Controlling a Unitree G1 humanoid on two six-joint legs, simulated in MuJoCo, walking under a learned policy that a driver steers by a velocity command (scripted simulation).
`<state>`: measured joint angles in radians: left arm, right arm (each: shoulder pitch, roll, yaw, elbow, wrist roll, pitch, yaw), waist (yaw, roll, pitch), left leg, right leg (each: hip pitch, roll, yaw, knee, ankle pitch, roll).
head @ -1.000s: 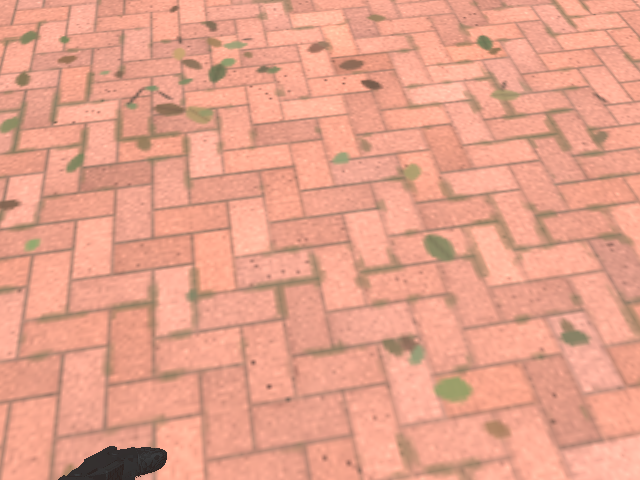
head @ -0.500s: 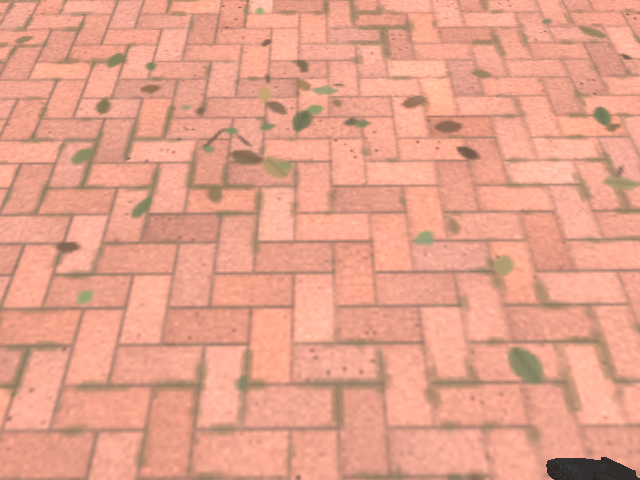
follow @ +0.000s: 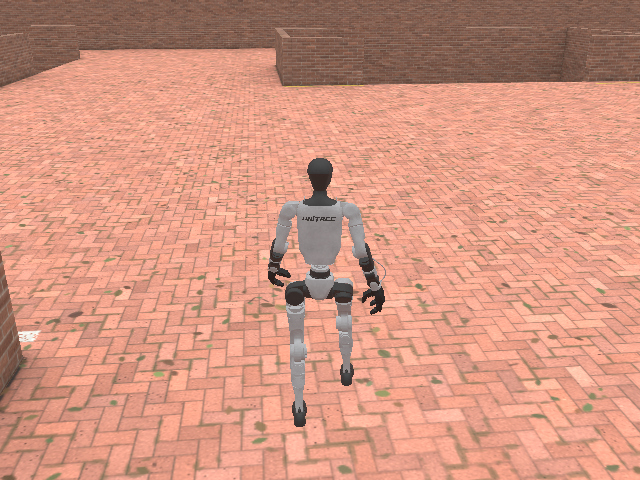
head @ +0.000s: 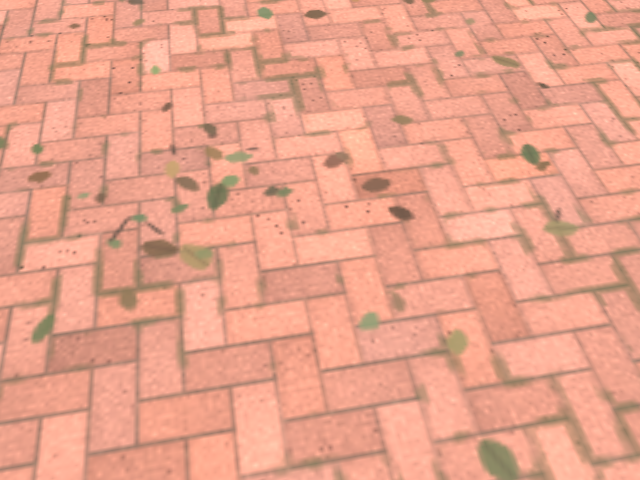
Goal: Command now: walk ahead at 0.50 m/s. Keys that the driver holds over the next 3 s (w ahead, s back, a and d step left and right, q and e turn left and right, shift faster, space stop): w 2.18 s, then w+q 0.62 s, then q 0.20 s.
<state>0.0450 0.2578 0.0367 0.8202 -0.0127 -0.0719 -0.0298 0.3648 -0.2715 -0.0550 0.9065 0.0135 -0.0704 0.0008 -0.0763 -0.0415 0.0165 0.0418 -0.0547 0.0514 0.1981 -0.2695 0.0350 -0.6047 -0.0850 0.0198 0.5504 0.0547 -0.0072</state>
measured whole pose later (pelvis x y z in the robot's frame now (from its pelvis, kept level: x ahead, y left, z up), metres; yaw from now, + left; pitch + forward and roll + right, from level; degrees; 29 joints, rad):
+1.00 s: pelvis +0.55 +0.02 +0.01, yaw +0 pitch +1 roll +1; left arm 0.09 0.28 0.06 0.88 -0.01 -0.07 0.00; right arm 0.34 -0.25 -0.05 0.95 0.00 -0.08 0.00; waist -0.06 -0.04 0.01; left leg -0.03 -0.06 0.05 0.19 -0.19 0.06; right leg -0.66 -0.13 0.04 0.68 0.04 0.01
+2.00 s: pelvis +1.12 +0.02 +0.01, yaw +0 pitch +1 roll +1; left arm 0.13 0.28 0.07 0.92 -0.01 -0.07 0.01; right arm 0.31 -0.24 -0.06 0.98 -0.01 -0.09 0.01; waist -0.05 -0.04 0.01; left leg -0.11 -0.06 0.06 0.25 -0.16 0.07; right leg -0.66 -0.14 0.04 0.90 -0.12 -0.01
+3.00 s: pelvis +1.66 +0.07 +0.00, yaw +25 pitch +2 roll -1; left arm 0.07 0.29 0.08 0.82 0.00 -0.09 0.03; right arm 0.21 -0.27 -0.09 0.81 0.00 -0.04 0.02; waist -0.03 -0.02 0.09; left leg -0.31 -0.10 -0.02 0.42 -0.14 0.11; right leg -0.56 -0.08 0.06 1.13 -0.39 0.04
